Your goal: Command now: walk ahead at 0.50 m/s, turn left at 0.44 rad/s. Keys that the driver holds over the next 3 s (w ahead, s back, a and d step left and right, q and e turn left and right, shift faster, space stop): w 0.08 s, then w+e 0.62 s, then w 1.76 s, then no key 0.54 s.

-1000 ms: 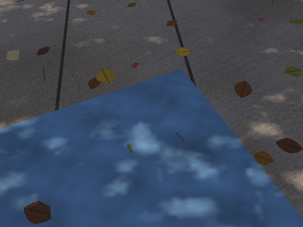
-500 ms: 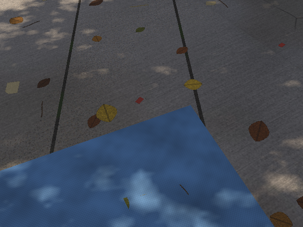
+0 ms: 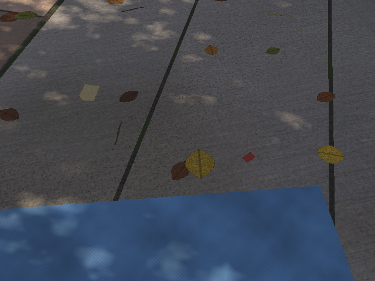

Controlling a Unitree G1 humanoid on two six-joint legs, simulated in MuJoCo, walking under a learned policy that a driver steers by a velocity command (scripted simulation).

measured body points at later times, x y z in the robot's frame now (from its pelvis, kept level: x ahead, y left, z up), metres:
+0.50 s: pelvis +0.29 -0.06 -0.01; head +0.33 -0.06 +0.44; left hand +0.50 +0.18 -0.10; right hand +0.32 -0.34 -0.13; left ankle +0.09 +0.06 -0.66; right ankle +0.39 -0.14 -0.73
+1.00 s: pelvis +0.58 -0.06 +0.00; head +0.61 -0.06 +0.45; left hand +0.71 +0.19 -0.12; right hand +0.70 -0.36 -0.07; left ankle +0.69 +0.01 -0.73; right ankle +0.41 -0.14 -0.67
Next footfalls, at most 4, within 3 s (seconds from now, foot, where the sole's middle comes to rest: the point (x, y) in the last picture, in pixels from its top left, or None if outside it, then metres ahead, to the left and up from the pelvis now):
0.44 right None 0.43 -0.15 -0.76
0.92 left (194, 205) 0.73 0.00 -0.76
1.44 right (270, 163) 0.92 -0.32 -0.76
1.98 left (230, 103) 1.27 -0.17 -0.76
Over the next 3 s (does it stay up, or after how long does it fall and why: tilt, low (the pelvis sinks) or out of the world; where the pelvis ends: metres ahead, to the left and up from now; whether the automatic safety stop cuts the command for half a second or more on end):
stays up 1.47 -0.38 0.01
